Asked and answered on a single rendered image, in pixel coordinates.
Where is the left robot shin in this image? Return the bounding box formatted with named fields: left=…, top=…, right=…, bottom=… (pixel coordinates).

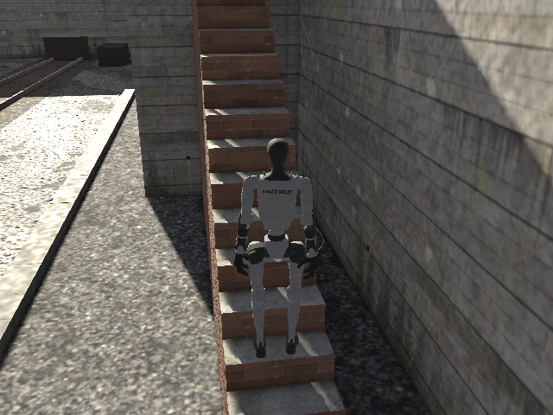
left=251, top=289, right=264, bottom=347

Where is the robot left upper arm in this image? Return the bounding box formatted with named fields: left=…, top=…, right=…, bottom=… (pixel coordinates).
left=240, top=176, right=259, bottom=225

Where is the right robot hand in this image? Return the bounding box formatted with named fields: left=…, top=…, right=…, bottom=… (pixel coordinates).
left=297, top=256, right=318, bottom=279

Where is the left robot forearm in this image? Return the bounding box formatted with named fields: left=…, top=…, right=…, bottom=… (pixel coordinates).
left=235, top=212, right=250, bottom=254

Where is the robot torso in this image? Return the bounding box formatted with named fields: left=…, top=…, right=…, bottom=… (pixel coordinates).
left=257, top=172, right=298, bottom=259

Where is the right robot forearm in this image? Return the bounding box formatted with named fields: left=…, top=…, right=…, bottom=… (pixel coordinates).
left=303, top=213, right=318, bottom=258

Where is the left robot hand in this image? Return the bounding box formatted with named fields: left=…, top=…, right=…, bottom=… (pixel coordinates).
left=233, top=253, right=254, bottom=276

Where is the robot right upper arm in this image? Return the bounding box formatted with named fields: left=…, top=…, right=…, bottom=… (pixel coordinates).
left=296, top=176, right=313, bottom=226

